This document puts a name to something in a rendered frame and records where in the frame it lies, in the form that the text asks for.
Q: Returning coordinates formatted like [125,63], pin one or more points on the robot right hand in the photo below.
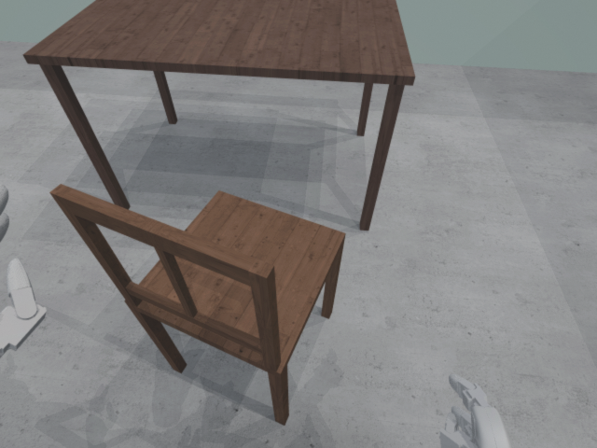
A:
[484,428]

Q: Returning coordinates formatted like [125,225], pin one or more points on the chair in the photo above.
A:
[241,277]

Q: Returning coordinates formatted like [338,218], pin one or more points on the robot left hand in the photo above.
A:
[16,324]

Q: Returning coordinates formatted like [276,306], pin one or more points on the table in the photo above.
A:
[334,40]

